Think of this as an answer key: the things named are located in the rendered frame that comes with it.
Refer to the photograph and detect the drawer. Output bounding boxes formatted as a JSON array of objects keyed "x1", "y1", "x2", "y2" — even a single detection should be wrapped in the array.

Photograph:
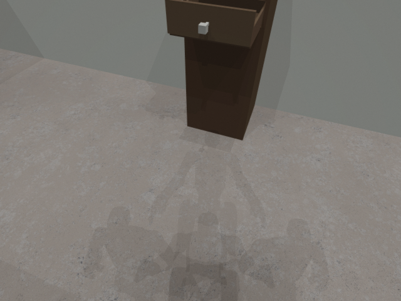
[{"x1": 165, "y1": 0, "x2": 266, "y2": 49}]

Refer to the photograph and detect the handle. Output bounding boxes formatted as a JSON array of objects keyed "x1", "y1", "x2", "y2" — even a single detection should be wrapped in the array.
[{"x1": 198, "y1": 22, "x2": 209, "y2": 34}]

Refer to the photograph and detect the cabinet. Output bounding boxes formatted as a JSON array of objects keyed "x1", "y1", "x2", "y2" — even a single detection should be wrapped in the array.
[{"x1": 183, "y1": 0, "x2": 278, "y2": 140}]

